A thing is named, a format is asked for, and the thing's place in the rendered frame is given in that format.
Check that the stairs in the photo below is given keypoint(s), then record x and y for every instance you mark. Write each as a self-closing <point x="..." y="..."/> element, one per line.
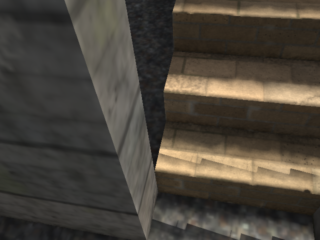
<point x="242" y="104"/>

